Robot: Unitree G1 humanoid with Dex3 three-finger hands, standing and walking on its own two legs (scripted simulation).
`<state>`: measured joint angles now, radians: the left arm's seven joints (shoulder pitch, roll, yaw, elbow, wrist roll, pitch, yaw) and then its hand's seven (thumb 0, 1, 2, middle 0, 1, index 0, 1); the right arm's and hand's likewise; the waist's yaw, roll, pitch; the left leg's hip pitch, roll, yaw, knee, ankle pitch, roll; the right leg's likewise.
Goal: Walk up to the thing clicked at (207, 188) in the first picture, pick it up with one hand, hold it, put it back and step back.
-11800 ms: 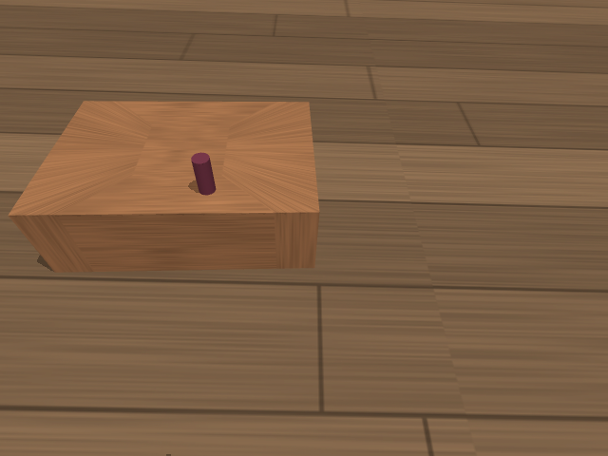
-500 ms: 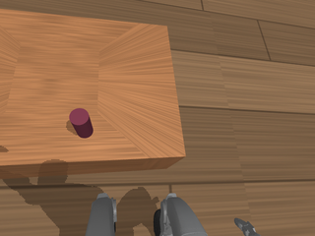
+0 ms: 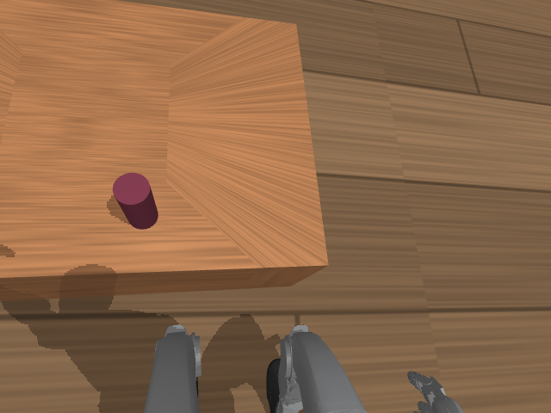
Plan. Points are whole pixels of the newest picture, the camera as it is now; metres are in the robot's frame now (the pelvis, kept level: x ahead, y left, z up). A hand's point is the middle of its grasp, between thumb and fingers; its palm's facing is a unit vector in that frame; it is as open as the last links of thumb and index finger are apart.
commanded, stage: approach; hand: left
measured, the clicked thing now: (137, 203) +0.48 +0.20 -0.23
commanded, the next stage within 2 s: close in in 0.28 s
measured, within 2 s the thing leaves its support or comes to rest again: neither
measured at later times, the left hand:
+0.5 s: hand (92, 217) +0.44 +0.27 -0.20, palm faces +0.04 -1.00 +0.03, open 17.7 cm
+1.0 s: hand (128, 216) +0.45 +0.21 -0.22, palm faces +0.08 -1.00 +0.02, open 17.5 cm
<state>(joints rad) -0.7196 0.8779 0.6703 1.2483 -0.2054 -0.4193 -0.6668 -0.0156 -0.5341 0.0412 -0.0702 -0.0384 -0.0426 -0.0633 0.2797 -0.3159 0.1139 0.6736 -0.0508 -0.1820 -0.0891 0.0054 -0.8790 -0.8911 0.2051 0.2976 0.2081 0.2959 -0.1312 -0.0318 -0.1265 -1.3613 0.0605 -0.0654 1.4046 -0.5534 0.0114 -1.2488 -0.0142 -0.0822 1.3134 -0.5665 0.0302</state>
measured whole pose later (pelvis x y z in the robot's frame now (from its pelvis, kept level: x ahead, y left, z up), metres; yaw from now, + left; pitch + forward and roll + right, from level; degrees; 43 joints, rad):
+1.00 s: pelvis -0.06 -0.02 -0.22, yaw -4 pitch +33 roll -5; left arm -0.83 0.56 0.53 1.06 -0.12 -0.48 -0.32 -0.02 -0.56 0.00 -0.05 -0.05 -0.08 -0.02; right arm 0.18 -0.29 0.06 0.67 -0.07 -0.03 0.03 0.01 -0.90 -0.89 0.20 0.30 0.21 0.30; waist -0.15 0.00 -0.14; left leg -2.11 0.07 -0.11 2.16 -0.64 -0.02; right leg -2.02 0.00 -0.06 2.12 -0.69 0.01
